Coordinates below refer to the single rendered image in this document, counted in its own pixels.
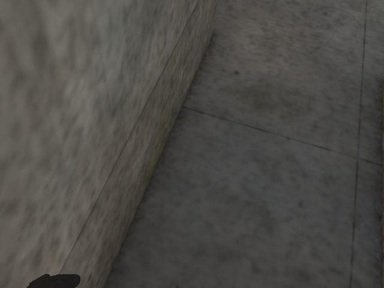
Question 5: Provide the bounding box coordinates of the left robot hand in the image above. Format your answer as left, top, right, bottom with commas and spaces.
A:
27, 274, 80, 288

